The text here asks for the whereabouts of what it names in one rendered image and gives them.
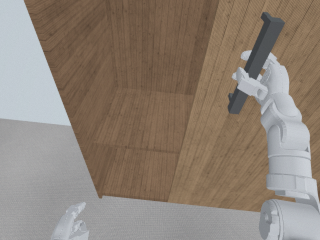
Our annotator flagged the robot right upper arm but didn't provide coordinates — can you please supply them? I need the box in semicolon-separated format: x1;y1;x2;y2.
259;199;320;240

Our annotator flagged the left robot hand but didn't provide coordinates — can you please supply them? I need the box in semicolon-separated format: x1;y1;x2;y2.
50;202;90;240

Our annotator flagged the handle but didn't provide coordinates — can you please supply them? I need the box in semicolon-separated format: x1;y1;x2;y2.
227;12;285;114

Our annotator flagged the right robot forearm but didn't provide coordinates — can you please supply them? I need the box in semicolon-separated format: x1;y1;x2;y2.
260;93;320;215

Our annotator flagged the right robot hand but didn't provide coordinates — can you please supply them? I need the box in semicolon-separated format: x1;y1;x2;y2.
232;50;289;106

